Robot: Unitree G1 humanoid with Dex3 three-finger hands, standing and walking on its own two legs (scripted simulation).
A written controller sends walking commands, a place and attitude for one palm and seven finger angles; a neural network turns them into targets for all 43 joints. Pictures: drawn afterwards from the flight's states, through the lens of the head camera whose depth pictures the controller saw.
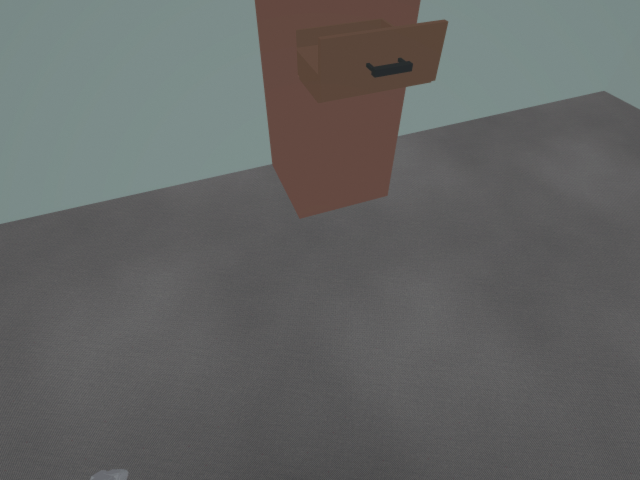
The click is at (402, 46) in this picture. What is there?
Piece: drawer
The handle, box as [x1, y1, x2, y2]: [366, 58, 412, 77]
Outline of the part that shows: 412,63 409,61 405,61 401,58 398,58 398,63 375,67 369,63 366,63 366,66 371,71 371,74 375,77 411,70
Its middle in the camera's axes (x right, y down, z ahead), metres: +0.20 -0.51 +1.15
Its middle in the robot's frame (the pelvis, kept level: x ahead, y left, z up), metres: +1.21 -0.14 -0.01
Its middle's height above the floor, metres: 0.76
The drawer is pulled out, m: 0.20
